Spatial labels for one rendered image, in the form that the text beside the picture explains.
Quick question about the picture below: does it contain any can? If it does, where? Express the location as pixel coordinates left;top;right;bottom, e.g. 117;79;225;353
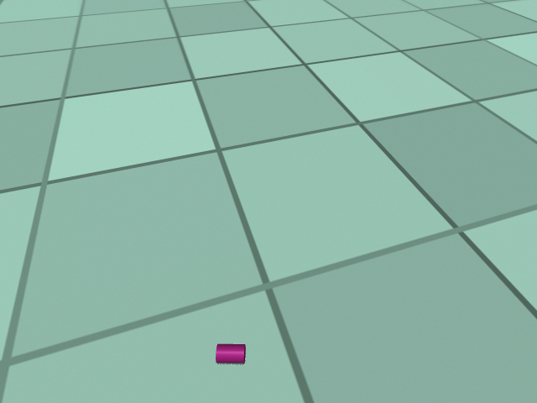
216;344;246;364

